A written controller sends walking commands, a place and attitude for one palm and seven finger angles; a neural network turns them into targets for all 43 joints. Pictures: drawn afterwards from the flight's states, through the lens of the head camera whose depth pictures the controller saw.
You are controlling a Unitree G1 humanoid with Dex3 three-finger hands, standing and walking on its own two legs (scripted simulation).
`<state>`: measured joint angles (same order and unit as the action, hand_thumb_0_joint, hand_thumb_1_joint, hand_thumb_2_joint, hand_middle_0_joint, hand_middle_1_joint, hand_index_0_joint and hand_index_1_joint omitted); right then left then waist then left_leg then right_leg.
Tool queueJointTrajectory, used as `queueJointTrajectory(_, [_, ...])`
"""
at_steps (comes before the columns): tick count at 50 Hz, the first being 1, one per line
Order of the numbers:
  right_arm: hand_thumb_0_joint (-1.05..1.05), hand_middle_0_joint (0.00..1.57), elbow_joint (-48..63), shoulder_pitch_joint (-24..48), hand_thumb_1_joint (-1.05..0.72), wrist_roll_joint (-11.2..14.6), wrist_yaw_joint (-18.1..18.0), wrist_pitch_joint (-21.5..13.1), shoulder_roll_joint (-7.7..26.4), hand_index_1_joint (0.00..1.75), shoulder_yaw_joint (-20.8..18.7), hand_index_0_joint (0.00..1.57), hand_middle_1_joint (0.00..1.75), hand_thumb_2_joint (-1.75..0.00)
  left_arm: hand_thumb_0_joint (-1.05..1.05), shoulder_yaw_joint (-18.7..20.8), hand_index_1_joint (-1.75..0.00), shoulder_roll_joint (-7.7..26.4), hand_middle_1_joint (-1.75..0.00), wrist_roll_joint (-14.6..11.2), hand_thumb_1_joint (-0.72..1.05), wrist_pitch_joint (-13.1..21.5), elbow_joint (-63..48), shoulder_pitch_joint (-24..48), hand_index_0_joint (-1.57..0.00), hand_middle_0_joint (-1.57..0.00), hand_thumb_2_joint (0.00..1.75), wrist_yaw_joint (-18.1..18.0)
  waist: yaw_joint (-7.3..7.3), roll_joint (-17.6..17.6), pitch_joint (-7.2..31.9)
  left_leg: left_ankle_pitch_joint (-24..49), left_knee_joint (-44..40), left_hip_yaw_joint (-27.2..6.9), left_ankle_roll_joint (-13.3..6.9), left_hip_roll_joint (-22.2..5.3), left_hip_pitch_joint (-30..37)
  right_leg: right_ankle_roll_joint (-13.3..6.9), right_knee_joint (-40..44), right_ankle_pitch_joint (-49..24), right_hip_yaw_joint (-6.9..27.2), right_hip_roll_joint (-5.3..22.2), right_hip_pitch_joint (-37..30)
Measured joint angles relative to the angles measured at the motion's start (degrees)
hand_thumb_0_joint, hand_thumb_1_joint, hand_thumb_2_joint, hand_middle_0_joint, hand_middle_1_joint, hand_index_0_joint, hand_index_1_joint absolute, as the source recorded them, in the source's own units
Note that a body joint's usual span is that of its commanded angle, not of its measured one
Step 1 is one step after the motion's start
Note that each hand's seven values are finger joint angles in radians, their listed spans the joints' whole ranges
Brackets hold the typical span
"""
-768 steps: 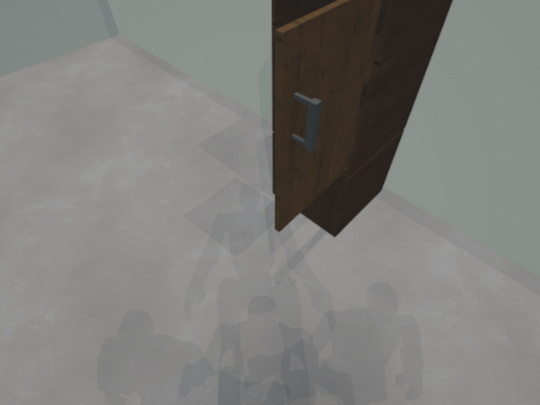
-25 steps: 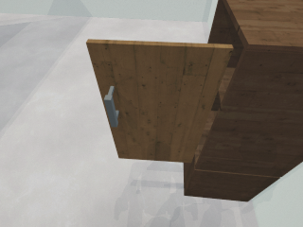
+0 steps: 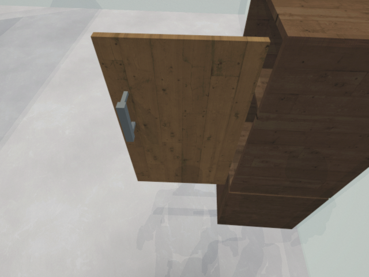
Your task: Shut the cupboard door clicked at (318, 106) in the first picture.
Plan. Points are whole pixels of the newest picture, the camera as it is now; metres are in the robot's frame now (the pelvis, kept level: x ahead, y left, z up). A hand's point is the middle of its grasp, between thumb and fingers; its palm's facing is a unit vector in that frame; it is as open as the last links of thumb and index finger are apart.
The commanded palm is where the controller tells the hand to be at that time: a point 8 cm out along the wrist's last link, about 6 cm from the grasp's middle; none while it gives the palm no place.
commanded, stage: come to a stop and stand still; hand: left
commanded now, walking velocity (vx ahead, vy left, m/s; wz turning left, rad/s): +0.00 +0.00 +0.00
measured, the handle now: (127, 117) +0.47 +0.17 +0.06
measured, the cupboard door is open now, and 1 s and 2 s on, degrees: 91 91 91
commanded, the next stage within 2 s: look again from close up in 0.36 s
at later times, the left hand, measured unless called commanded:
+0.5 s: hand out of the picture -0.04 +0.16 -0.16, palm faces +0.02 -0.99 -0.17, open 7.4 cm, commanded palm none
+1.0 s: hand out of the picture +0.05 +0.18 -0.16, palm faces -0.01 -0.97 -0.22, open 7.3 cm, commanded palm none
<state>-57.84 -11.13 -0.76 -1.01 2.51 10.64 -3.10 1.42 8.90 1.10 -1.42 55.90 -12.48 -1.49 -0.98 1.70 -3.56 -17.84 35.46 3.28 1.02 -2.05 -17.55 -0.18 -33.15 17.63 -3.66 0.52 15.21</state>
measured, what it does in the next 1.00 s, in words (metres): stands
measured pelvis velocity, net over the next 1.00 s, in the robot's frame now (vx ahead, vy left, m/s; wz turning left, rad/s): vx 0.02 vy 0.00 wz -0.02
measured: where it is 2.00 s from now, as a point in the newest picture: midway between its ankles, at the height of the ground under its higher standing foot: outside the picture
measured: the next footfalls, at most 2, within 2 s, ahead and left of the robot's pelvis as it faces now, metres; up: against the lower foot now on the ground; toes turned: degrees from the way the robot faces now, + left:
none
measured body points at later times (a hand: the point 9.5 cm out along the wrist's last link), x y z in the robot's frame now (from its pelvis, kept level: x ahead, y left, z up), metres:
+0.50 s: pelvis -0.01 +0.00 +0.01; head +0.01 +0.00 +0.46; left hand -0.04 +0.21 -0.15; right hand -0.01 -0.22 -0.15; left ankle +0.01 +0.10 -0.73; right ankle +0.00 -0.12 -0.73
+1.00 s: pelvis +0.02 +0.00 +0.01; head +0.04 -0.01 +0.46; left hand +0.05 +0.23 -0.14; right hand +0.03 -0.22 -0.15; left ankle +0.01 +0.10 -0.73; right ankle +0.00 -0.12 -0.73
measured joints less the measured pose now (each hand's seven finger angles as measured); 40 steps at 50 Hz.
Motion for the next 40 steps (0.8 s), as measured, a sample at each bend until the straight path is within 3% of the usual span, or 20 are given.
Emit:
queueJointTrajectory(3, [0.01, 0.20, -2.02, -0.63, -0.91, -0.35, -0.33, -0.62, -1.44, 0.30, 0.86, 0.19, 0.30, -0.90, 0.00, 0.36, -0.30, 0.48, -0.30, -0.52, 0.93, -0.36, 1.42, 0.91, -0.20, -0.20, 0.90, -0.21, 0.89, -1.76, -0.15, 1.96, -2.50, 0.39, -2.31, 0.75, 1.46, 0.72, 1.49, -1.35, 0.25, 0.59, -1.09])
queueJointTrajectory(8, [0.01, 0.20, -3.90, -1.66, -0.93, -0.36, 0.04, -0.79, -1.48, 0.30, 1.51, 0.20, 0.30, -0.90, 0.00, -0.12, -0.30, 0.82, -0.30, -0.40, 0.94, -0.13, 3.31, -0.35, -0.20, -0.20, 0.90, 0.23, 1.70, -2.38, 1.08, 5.17, -8.31, 0.95, -2.58, 1.64, 3.51, 0.86, 6.33, -4.08, 0.67, 1.19, -2.60])
queueJointTrajectory(23, [0.01, 0.20, -6.52, -4.23, -0.92, 0.00, 0.10, -1.72, -2.43, 0.30, 2.22, 0.20, 0.30, -0.90, 0.00, -1.10, -0.29, -1.39, -0.30, -0.51, 0.91, 1.05, 8.91, -7.23, -0.20, -0.19, 0.90, -0.03, 1.41, -1.98, 2.23, 7.11, -12.34, 1.72, -2.35, 1.60, 4.97, 0.69, 9.75, -5.87, 1.40, 0.94, -3.45])
queueJointTrajectory(30, [0.01, 0.20, -2.81, -7.19, -0.91, -0.23, 0.69, -2.67, -1.96, 0.30, 2.88, 0.20, 0.30, -0.90, 0.00, -2.46, -0.30, -2.21, -0.30, -0.23, 0.91, 1.96, 7.70, -7.39, -0.20, -0.20, 0.90, -0.49, 0.23, -0.15, 2.50, 2.85, -4.72, 0.72, -2.99, 1.63, 1.17, 0.62, 3.70, -2.05, 0.47, 1.34, -0.84])
queueJointTrajectory(40, [0.02, 0.20, -3.83, -7.12, -0.93, -0.13, 0.30, -3.59, -1.49, 0.30, 3.91, 0.20, 0.30, -0.90, 0.00, -2.28, -0.30, -0.98, -0.30, -0.53, 0.92, 2.63, 6.14, -4.50, -0.20, -0.20, 0.90, -0.64, 0.59, 0.42, 3.05, 2.58, -7.45, 1.79, -3.14, 2.72, 4.76, 1.27, 3.71, -0.68, 1.58, 2.35, -2.85])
